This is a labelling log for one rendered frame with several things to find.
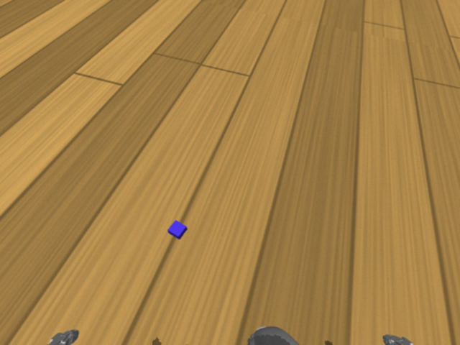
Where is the small box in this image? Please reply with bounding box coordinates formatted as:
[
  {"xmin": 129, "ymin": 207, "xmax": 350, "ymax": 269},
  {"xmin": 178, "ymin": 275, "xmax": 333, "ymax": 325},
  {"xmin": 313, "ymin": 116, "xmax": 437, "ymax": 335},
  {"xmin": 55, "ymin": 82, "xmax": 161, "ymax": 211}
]
[{"xmin": 168, "ymin": 220, "xmax": 187, "ymax": 239}]

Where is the left robot hand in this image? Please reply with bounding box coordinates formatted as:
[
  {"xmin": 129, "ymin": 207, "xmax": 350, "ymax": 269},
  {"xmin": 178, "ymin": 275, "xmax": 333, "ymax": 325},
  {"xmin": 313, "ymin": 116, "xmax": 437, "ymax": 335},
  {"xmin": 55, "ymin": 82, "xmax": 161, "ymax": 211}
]
[{"xmin": 46, "ymin": 329, "xmax": 79, "ymax": 345}]

